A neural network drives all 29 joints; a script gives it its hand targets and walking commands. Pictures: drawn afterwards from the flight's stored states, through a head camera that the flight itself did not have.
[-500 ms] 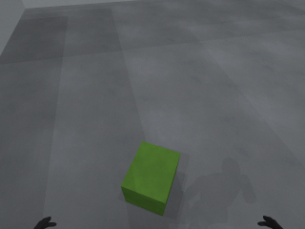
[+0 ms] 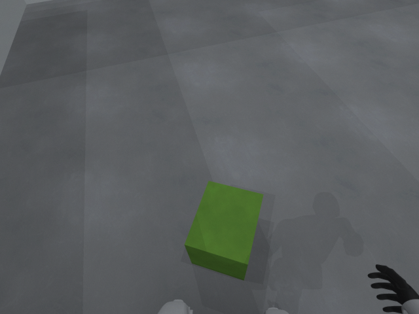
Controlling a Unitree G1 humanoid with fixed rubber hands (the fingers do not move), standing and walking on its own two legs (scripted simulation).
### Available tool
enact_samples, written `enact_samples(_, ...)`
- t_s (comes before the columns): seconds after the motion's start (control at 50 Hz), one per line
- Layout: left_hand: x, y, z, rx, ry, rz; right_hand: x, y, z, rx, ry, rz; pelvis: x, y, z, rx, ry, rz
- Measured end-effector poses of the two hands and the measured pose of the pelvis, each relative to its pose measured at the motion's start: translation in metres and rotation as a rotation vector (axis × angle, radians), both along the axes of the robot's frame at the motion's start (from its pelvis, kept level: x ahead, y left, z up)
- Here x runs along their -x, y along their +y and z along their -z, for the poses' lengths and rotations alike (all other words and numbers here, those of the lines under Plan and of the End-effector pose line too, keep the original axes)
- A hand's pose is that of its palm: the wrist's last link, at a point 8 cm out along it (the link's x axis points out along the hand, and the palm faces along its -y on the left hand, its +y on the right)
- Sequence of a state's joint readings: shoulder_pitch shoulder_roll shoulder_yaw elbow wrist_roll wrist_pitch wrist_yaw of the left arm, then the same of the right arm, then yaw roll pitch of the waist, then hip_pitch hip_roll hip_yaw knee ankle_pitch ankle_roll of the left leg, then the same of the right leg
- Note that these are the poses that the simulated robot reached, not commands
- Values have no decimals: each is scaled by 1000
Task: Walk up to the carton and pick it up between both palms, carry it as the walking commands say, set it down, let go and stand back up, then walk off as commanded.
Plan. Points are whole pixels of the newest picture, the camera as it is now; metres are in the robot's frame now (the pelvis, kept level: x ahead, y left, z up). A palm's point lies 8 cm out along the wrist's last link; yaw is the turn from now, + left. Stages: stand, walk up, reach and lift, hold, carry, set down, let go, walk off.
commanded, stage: walk up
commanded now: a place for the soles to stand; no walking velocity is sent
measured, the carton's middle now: (226, 230) +0.52 -0.02 -0.62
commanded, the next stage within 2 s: none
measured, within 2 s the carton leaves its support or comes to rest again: neither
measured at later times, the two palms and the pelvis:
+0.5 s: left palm (8, 278) +0.21 +0.44 -0.07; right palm out of the picture +0.06 -0.21 -0.10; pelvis +0.03 +0.13 -0.01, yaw -11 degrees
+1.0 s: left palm (35, 256) +0.25 +0.41 -0.09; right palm out of the picture +0.03 -0.20 -0.08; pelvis +0.04 +0.14 +0.00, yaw -20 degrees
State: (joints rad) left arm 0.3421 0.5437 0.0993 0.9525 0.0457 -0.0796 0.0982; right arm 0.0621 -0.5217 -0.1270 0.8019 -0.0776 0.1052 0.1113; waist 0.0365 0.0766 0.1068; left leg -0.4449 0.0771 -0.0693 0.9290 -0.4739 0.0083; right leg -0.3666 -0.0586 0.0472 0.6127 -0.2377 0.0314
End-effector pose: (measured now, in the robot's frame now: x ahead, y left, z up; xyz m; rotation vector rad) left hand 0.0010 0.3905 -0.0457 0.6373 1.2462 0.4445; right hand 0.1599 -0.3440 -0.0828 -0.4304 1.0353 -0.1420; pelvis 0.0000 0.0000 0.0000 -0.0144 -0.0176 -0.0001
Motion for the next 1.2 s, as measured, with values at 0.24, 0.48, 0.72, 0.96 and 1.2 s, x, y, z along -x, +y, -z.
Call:
enact_samples(0.24,-90,56,15,58,-86,180,79,88,20,-34,21,139,-7,81,8,-3,-4,80)
enact_samples(0.48,-197,48,25,211,-239,391,93,130,18,-2,-33,262,-31,127,12,-24,-16,187)
enact_samples(0.72,-253,42,36,302,-206,467,137,132,-14,110,-14,364,-36,149,3,21,-5,287)
enact_samples(0.96,-251,24,43,330,-147,475,137,146,-1,40,-14,399,-41,144,-1,-13,-21,341)
enact_samples(1.2,-263,7,28,317,-132,496,113,128,-9,17,-73,439,-42,135,-12,-32,-22,377)
